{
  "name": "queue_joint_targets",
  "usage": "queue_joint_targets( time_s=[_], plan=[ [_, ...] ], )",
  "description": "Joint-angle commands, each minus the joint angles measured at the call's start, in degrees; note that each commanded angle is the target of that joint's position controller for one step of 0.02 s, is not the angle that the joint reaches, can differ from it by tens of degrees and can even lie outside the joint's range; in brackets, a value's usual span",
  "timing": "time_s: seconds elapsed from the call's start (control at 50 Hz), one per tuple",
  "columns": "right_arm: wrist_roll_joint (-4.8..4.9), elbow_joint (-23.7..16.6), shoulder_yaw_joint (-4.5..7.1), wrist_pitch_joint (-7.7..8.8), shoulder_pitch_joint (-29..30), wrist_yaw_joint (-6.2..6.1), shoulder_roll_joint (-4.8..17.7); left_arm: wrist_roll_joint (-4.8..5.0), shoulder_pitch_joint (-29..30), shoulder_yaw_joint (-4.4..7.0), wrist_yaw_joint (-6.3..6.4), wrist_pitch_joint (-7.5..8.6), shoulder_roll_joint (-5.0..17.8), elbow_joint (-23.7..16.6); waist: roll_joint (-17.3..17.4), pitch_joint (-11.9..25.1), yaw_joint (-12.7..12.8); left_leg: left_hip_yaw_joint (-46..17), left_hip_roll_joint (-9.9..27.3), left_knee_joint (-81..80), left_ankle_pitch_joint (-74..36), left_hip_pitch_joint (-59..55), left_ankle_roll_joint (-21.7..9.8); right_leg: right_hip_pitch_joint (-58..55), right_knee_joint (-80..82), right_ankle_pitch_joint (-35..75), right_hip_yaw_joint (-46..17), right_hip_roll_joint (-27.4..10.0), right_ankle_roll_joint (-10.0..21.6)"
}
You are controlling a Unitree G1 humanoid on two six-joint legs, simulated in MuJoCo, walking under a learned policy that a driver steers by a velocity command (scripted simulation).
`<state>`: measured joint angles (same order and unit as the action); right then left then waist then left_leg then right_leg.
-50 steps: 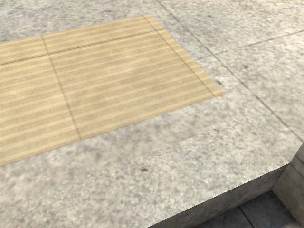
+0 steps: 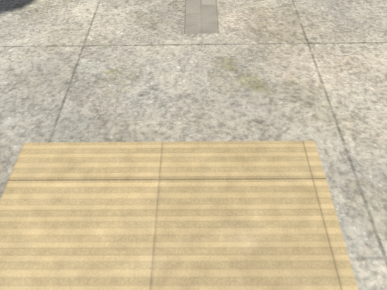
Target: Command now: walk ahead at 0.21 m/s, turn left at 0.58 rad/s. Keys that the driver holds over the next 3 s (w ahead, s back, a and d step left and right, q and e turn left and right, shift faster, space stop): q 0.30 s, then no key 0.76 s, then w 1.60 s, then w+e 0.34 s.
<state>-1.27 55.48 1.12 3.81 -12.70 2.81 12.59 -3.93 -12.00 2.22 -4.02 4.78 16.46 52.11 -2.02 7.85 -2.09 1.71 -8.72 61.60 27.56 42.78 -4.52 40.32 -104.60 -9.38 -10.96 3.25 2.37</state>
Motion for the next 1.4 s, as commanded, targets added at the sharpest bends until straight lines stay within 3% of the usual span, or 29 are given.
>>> queue_joint_targets(
  time_s=[0.02,0.06,0.12,0.2,0.26,0.28,0.3,0.32,0.34,0.36,0.38,0.4,0.5,0.6,0.64,0.66,0.7,0.74,1.08,1.1,1.12,1.16,1.2,1.26,1.3,1.32,1.34,1.36,1.4],
  plan=[
    [-1.21,-2.45,-0.72,2.34,8.74,0.65,-0.15,-0.07,-0.71,-0.84,3.16,0.02,-0.46,-5.63,-2.98,4.72,7.85,-26.09,12.16,-26.63,-50.06,-18.79,-12.50,18.18,0.13,-5.14,-0.04,-0.75,-0.54],
    [-1.41,-4.89,1.00,3.83,9.27,-0.23,3.69,0.81,3.23,0.28,3.98,-0.29,3.11,-7.62,-1.25,6.06,7.63,-19.19,11.11,-30.64,-51.03,-16.89,-10.27,12.19,12.07,-11.31,4.03,-4.81,-4.16],
    [-1.72,-6.71,2.65,5.43,-0.93,-1.77,7.03,1.93,5.92,0.15,3.55,1.86,2.57,-10.85,2.35,4.12,3.11,-16.73,12.10,-33.82,-62.10,-20.86,-7.76,6.08,20.71,-8.79,8.24,-7.71,-7.47],
    [0.44,-12.48,4.78,5.51,4.73,-0.84,9.86,1.77,7.36,0.33,1.55,-0.27,0.10,-13.89,3.26,-3.18,4.47,-15.32,9.09,-37.99,-42.45,-9.71,-6.23,-16.27,49.97,1.60,9.20,-7.58,-7.67],
    [1.00,-15.84,5.43,5.96,6.40,1.29,11.63,2.10,2.44,2.59,3.54,-0.93,4.65,-15.23,9.86,-3.88,6.18,-22.88,14.56,-35.53,-33.41,-16.23,-7.42,-21.68,62.58,-0.29,7.83,-6.16,-6.55],
    [1.43,-16.79,4.56,5.50,6.51,1.41,9.46,2.29,-0.36,3.41,4.57,-0.12,5.72,-14.76,9.06,-4.71,6.63,-25.55,14.40,-31.39,-30.87,-17.03,-7.06,-25.23,68.21,0.58,8.68,-6.05,-5.18],
    [1.51,-17.00,3.69,5.25,5.09,0.98,6.64,3.26,-2.19,4.20,4.79,1.41,6.31,-15.05,6.32,-3.15,6.77,-27.14,12.18,-27.06,-34.40,-16.78,-5.55,-29.97,69.79,6.55,10.98,-5.33,-2.59],
    [2.13,-18.22,2.22,5.15,2.42,0.89,1.80,3.36,-6.01,4.41,5.20,2.21,8.15,-15.37,-0.14,6.20,5.88,-21.09,5.96,-15.24,-28.08,-16.31,-0.64,-41.24,72.81,30.08,1.86,-13.76,5.92],
    [0.49,-18.25,1.04,4.76,-8.95,-0.42,-2.73,4.96,0.35,4.72,3.85,2.25,12.01,-18.79,-20.98,14.16,-1.36,-10.27,-2.70,0.40,12.41,-0.86,6.12,-53.24,79.32,49.52,-21.27,-30.46,26.26],
    [-1.47,-17.78,3.89,3.34,-9.00,-0.66,7.36,3.02,1.90,4.75,4.10,2.64,9.15,-20.12,-14.75,6.03,1.38,-8.62,3.96,11.85,14.31,3.34,9.03,-44.09,87.34,27.04,-29.71,-30.97,22.16],
    [3.04,-19.27,4.33,-1.27,0.26,-3.21,7.55,3.05,5.99,3.22,5.63,0.40,2.40,-18.43,-7.34,-2.02,-0.08,-7.49,8.30,20.21,7.73,3.80,8.34,-34.44,82.80,28.18,-20.10,-26.57,13.53],
    [3.11,-19.82,3.08,-3.67,3.04,-4.00,5.82,3.24,6.84,1.48,6.25,-0.64,-1.74,-18.51,-2.80,-0.50,1.09,-8.15,9.59,16.31,4.23,-0.67,7.68,-28.52,82.63,23.48,-10.96,-21.58,9.56],
    [2.27,-24.13,1.48,-4.12,7.77,-3.39,2.01,3.37,9.98,0.55,7.47,-1.13,-1.36,-17.88,-5.26,2.16,-0.64,-4.88,11.28,-4.46,-3.15,-16.50,6.79,-22.47,83.63,28.42,6.41,-13.24,7.20],
    [1.26,-23.92,1.32,-4.56,6.24,-2.37,1.81,4.65,5.01,0.67,6.89,-3.07,-0.86,-16.70,-6.18,3.53,0.11,-0.63,10.49,-30.69,-12.04,-29.19,4.70,-25.28,82.15,6.05,5.45,-12.57,5.65],
    [-1.66,-27.89,1.43,-4.54,10.34,-2.25,6.57,3.75,0.22,0.90,6.71,-3.07,-2.15,-14.97,3.21,0.17,5.09,-12.32,19.51,-34.93,-23.32,-29.57,0.66,-20.59,75.17,-5.89,10.86,-5.63,-0.81],
    [-0.93,-27.48,1.86,-4.57,14.25,-1.64,7.48,3.10,-3.12,0.47,6.75,-3.59,-2.63,-15.02,18.23,0.38,8.19,-14.89,21.42,-39.26,-11.71,-19.24,-3.61,-27.77,78.33,-7.89,10.95,-5.76,-1.44],
    [0.49,-27.46,1.06,-4.11,15.41,-1.13,2.71,2.94,2.16,1.20,6.91,-4.37,-0.51,-15.07,14.44,-6.90,5.53,-13.26,17.57,-43.01,4.93,-13.79,-1.61,-30.01,77.24,-4.59,11.14,-4.65,-2.22],
    [0.71,-26.47,1.12,-3.43,14.32,-1.28,3.18,2.93,1.98,0.86,6.79,-4.73,-2.35,-14.20,11.47,-8.65,5.27,-11.93,16.59,-42.27,5.84,-14.36,-0.11,-29.83,78.44,-3.80,10.35,-5.13,-1.72],
    [0.41,-19.24,0.27,-2.59,7.39,-2.01,2.49,2.76,-0.52,0.30,5.64,-4.61,-2.31,-7.75,3.88,-6.19,3.79,-6.47,13.20,-38.33,0.39,-19.63,0.41,-32.61,80.55,-5.09,9.90,-4.91,-0.59],
    [-0.86,-19.81,3.07,-0.49,1.05,-0.01,9.64,4.40,-0.50,1.29,1.48,-1.15,1.27,-12.77,1.47,-13.00,2.89,-8.29,13.99,-42.44,15.76,-17.05,-2.31,-25.34,83.07,-26.20,9.71,-5.80,-0.02],
    [-1.46,-18.88,4.36,0.58,0.64,-0.26,11.92,3.80,1.17,1.70,0.25,0.03,2.11,-12.48,3.48,-14.65,2.35,-12.01,16.54,-44.26,18.16,-20.33,-4.77,-19.79,81.93,-28.36,9.68,-5.38,0.72],
    [-0.57,-17.72,5.24,1.84,-3.24,-2.74,12.22,2.31,-0.33,1.55,1.34,0.37,1.24,-13.19,9.12,-10.42,1.11,-22.55,23.92,-48.99,17.69,-32.21,-10.25,-14.68,75.61,-17.04,12.37,-4.24,-0.13],
    [0.07,-20.04,3.83,3.07,3.38,-4.78,9.02,1.12,1.57,0.93,2.56,1.21,-1.49,-15.96,11.40,-9.46,2.79,-27.89,28.48,-53.32,11.44,-31.91,-12.32,-16.65,68.87,-11.27,10.66,-4.09,1.97],
    [0.39,-21.55,3.19,2.54,8.36,-5.44,9.19,1.70,-3.03,1.26,2.24,1.40,-1.11,-16.40,9.63,-9.94,6.97,-18.65,23.80,-52.15,8.14,-26.34,-8.93,-28.09,76.97,-5.67,12.99,-3.37,5.29],
    [-1.07,-20.02,3.23,0.76,4.93,-4.29,10.01,1.48,-8.85,1.40,1.85,2.76,-1.65,-13.53,6.04,-8.64,7.43,-12.20,18.76,-44.17,4.21,-24.54,-7.90,-39.08,84.07,-0.68,12.89,-3.96,5.61],
    [-2.31,-20.75,2.20,0.33,3.33,-3.35,7.32,0.49,-15.99,1.71,2.50,3.20,-0.61,-12.31,-0.26,-4.89,10.00,-7.08,13.37,-32.24,-1.63,-19.95,-5.56,-48.27,85.40,-2.59,10.23,-5.82,6.84],
    [-3.81,-23.98,0.95,1.08,5.56,-1.37,2.91,0.44,-21.77,2.81,4.23,3.45,5.17,-12.73,-10.20,-3.58,12.04,-1.66,4.61,-12.23,-0.92,1.39,0.42,-61.64,90.29,-8.90,-16.41,-19.10,18.22],
    [-3.20,-23.38,1.36,2.56,8.18,-0.10,4.12,-0.42,-25.32,2.38,4.31,3.38,5.23,-12.73,-6.16,-9.56,15.38,-10.45,4.82,1.52,1.77,14.43,-0.58,-60.82,95.65,-25.88,-28.11,-23.99,19.31],
    [-1.96,-20.70,1.78,4.15,7.10,-0.78,6.43,-1.03,-18.46,1.10,2.85,3.21,2.08,-12.82,-2.37,-13.48,10.08,-11.62,7.32,16.53,-6.08,17.51,-1.93,-51.40,95.10,-22.79,-16.35,-21.55,14.84]
  ],
)
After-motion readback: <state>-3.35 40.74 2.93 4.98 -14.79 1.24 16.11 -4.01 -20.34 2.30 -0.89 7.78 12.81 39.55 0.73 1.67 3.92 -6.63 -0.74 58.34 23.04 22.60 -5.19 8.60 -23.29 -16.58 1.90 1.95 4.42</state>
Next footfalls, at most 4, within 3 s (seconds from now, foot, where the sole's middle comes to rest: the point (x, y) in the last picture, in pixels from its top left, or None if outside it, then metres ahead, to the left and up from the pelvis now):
0.30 right None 0.21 -0.18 -0.69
0.62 left None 0.10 0.06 -0.69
1.74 left None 0.49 0.15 -0.69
2.26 right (199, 196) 0.84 -0.01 -0.69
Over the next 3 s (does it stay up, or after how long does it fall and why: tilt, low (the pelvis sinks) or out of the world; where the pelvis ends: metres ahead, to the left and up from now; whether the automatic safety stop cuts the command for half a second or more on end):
stays up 1.01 0.19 0.08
